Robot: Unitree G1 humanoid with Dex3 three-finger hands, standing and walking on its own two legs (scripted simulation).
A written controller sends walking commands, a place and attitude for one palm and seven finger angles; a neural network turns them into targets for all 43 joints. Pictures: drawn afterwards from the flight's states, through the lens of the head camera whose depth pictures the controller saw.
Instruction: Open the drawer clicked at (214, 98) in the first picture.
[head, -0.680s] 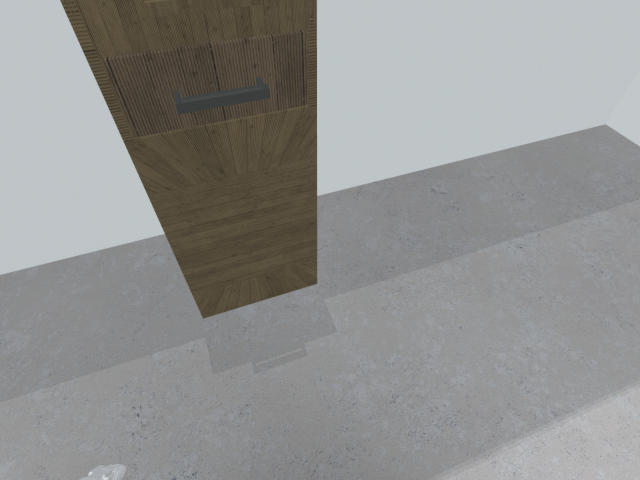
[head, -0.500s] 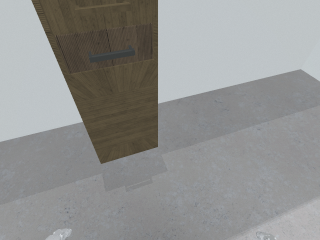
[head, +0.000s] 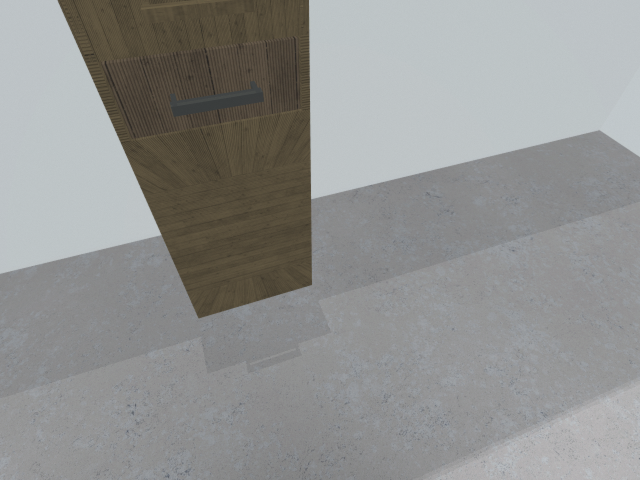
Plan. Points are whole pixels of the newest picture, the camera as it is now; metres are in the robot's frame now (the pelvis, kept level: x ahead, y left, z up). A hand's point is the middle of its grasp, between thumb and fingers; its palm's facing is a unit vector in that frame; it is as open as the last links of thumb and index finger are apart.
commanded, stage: stand and wait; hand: left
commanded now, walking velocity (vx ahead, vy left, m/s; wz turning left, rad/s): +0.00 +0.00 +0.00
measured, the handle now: (216, 96) +0.81 +0.27 +0.06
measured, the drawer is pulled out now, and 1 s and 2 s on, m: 0.00 0.00 0.00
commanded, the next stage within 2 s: look at it before walking up in 0.22 s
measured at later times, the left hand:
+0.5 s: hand out of the picture +0.07 +0.24 -0.15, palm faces -0.02 -0.94 -0.33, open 7.4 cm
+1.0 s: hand out of the picture +0.06 +0.25 -0.15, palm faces -0.02 -0.94 -0.33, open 7.4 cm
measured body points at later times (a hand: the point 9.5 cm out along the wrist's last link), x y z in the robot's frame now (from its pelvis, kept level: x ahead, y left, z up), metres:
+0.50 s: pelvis -0.01 +0.00 +0.00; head +0.00 +0.00 +0.45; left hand +0.07 +0.29 -0.13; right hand +0.07 -0.29 -0.13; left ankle -0.01 +0.13 -0.74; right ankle -0.01 -0.11 -0.74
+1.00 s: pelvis +0.00 +0.00 +0.00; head +0.00 +0.00 +0.45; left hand +0.07 +0.30 -0.13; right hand +0.08 -0.29 -0.13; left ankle -0.01 +0.13 -0.74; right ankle -0.01 -0.11 -0.74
